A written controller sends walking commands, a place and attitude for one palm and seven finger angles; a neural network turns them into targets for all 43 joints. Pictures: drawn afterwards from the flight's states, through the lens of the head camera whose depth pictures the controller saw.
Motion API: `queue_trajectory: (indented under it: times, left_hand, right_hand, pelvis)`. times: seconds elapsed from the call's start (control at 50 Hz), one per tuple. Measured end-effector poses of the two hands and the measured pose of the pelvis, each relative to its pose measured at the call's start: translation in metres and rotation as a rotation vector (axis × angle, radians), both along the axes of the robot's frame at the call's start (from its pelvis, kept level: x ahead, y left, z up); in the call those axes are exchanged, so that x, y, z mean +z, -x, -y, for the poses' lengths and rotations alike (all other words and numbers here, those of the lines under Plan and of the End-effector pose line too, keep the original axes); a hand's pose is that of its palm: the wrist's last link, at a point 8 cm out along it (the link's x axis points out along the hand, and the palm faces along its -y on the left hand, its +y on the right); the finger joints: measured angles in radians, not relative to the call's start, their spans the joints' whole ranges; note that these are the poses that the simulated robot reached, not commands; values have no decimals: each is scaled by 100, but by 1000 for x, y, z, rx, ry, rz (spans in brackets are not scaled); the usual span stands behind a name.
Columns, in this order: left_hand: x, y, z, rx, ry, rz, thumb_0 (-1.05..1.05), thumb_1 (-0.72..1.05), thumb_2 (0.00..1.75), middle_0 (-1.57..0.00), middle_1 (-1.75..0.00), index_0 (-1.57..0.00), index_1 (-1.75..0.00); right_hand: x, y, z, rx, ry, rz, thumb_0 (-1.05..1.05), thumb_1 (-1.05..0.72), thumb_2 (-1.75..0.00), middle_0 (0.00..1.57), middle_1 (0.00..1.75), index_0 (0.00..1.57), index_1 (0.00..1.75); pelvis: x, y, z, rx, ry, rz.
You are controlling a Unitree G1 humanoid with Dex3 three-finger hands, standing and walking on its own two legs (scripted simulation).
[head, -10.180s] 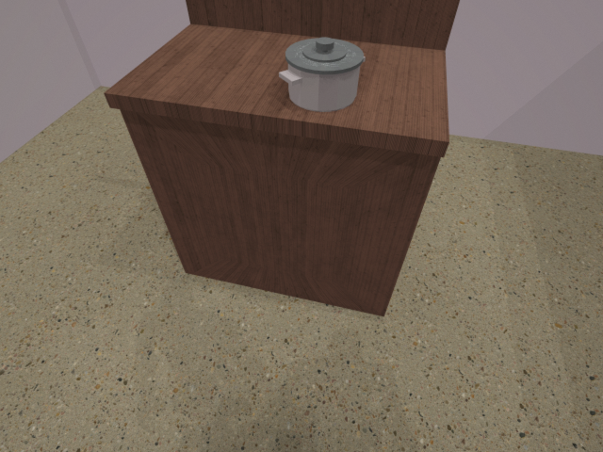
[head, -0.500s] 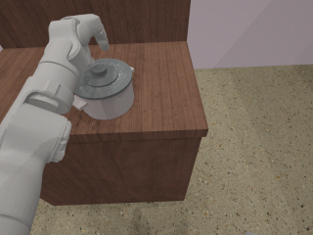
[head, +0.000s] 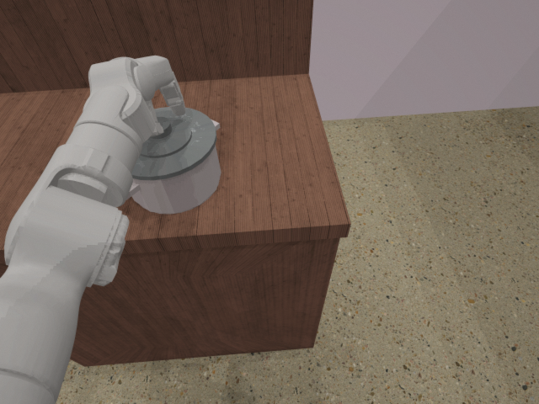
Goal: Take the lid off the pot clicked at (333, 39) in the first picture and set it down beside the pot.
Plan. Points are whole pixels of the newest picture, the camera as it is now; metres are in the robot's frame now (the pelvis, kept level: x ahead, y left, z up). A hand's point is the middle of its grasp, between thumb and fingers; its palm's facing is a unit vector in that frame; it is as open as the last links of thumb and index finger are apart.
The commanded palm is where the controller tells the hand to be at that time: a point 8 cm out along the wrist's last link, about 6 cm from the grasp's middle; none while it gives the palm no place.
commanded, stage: lower the open fingers around the knob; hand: left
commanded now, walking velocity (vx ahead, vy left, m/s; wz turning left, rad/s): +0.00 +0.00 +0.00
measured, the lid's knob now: (158, 127) +0.51 +0.16 +0.16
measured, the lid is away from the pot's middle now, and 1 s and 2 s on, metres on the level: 0.00 0.00 0.00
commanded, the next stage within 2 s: close the fingers and squeeze the knob in 1.68 s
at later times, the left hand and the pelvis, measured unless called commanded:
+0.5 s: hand (149, 126) +0.47 +0.15 +0.19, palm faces -0.39 -0.10 -0.92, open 9.9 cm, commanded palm +0.47 +0.16 +0.23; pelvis -0.01 +0.00 +0.00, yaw +1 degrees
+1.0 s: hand (151, 121) +0.48 +0.15 +0.19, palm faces -0.39 -0.11 -0.92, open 9.9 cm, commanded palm +0.48 +0.15 +0.23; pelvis -0.01 +0.00 -0.01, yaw +0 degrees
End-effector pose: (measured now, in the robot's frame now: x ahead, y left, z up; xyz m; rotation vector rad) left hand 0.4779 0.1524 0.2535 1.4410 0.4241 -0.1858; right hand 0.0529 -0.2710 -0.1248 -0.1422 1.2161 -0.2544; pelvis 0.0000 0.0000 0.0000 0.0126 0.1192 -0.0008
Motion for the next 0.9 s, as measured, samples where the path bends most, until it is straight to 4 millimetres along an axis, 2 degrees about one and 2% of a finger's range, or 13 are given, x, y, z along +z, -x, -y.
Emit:
queue_trajectory:
  times: [0.22, 0.34, 0.46, 0.74, 0.82, 0.9]
  left_hand:
    - [-9, 13, -9, -11, -8, 3, 0, -36, 169, -89, -8, -88, -8]
    - [-9, 13, -8, 2, -11, -1, 0, -36, 169, -88, -8, -87, -8]
    - [-9, 9, -6, 13, -30, -12, 0, -36, 169, -90, -9, -88, -8]
    - [-7, -4, -4, 30, -27, -25, 0, -36, 169, -94, -11, -89, -9]
    - [-8, -6, -4, 20, -31, -19, 0, -36, 169, -95, -11, -89, -9]
    - [-8, -5, -3, 11, -36, -13, 0, -36, 169, -94, -11, -89, -9]
  right_hand:
    - [6, -31, -2, 46, 5, 59, 1, -90, -90, 20, 30, 20, 30]
    - [6, -34, -4, 53, 6, 59, 1, -90, -90, 20, 30, 20, 30]
    - [2, -19, -5, 35, 6, 23, 1, -90, -90, 20, 30, 20, 30]
    - [-5, 38, 4, -36, 26, -107, 1, -90, -90, 20, 30, 20, 30]
    - [-4, 46, 7, -50, 31, -120, 1, -90, -90, 20, 30, 20, 30]
    - [-4, 45, 8, -48, 30, -116, 1, -90, -90, 20, 30, 20, 30]
  pelvis:
    - [-1, 3, 1, 15, 3, 7]
    - [-2, 7, 1, 20, 5, 4]
    - [-2, 9, 1, 19, 5, -10]
    - [-4, 9, 1, 10, 6, -32]
    - [-5, 8, 0, 5, 6, -37]
    - [-5, 7, 0, 5, 6, -34]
